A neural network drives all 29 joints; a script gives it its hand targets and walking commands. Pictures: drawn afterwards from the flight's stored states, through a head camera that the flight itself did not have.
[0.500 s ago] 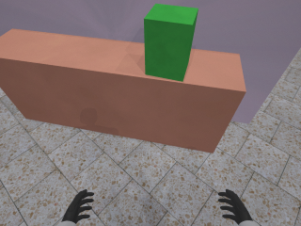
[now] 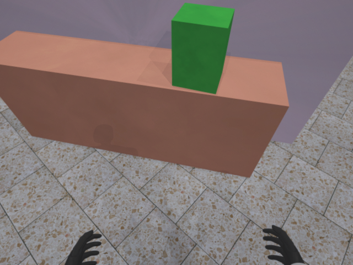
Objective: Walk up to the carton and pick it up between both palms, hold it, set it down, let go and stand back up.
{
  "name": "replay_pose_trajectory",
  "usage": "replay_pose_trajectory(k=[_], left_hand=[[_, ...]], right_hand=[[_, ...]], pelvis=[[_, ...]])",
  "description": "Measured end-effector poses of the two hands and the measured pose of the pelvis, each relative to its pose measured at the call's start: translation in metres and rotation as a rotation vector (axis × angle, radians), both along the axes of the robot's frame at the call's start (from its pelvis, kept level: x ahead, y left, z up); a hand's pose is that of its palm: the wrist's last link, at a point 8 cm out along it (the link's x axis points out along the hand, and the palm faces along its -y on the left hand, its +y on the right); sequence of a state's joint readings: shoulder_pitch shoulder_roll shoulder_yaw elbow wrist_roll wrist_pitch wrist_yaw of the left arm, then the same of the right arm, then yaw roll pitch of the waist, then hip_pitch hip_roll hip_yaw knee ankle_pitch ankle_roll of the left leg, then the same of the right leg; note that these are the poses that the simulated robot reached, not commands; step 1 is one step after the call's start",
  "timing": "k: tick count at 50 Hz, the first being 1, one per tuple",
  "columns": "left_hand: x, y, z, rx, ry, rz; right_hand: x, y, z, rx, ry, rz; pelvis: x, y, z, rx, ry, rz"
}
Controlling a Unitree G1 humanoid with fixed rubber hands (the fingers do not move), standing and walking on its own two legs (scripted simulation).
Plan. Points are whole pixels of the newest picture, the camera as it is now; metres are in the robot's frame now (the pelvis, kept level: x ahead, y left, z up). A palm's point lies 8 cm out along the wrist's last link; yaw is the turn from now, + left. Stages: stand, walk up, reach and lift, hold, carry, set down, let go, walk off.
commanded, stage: stand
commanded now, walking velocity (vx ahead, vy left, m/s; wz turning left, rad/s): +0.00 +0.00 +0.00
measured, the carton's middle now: (200, 50) +0.92 -0.09 +0.00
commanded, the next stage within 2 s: walk up in 0.54 s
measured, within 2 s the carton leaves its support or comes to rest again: neither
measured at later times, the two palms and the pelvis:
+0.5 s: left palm out of the picture +0.11 +0.25 -0.09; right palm out of the picture +0.12 -0.25 -0.08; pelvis -0.01 +0.00 +0.00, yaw +0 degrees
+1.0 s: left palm out of the picture +0.12 +0.24 -0.09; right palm out of the picture +0.08 -0.30 -0.11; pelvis +0.04 -0.02 -0.01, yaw -6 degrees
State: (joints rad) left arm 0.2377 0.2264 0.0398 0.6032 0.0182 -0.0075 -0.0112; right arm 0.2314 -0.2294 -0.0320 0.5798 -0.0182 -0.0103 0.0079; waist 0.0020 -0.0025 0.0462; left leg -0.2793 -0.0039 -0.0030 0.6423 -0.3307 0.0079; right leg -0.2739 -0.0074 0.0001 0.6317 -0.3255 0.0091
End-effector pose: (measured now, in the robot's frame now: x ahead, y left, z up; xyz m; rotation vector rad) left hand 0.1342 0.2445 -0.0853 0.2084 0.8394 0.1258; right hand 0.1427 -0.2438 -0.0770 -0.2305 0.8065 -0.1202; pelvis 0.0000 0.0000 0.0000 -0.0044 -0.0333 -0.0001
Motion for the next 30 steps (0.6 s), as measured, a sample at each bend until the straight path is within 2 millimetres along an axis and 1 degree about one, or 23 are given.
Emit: replay_pose_trajectory(k=[16, 30], left_hand=[[-0.019, 0.002, -0.002, 0.005, 0.035, 0.009], [-0.024, 0.001, -0.002, 0.010, 0.048, 0.006]], right_hand=[[-0.016, -0.003, -0.003, -0.001, 0.030, -0.004], [-0.027, -0.008, -0.006, -0.003, 0.058, -0.012]], pelvis=[[-0.006, -0.001, 0.002, 0.001, -0.005, 0.002], [-0.007, -0.003, 0.003, 0.002, -0.004, 0.001]])
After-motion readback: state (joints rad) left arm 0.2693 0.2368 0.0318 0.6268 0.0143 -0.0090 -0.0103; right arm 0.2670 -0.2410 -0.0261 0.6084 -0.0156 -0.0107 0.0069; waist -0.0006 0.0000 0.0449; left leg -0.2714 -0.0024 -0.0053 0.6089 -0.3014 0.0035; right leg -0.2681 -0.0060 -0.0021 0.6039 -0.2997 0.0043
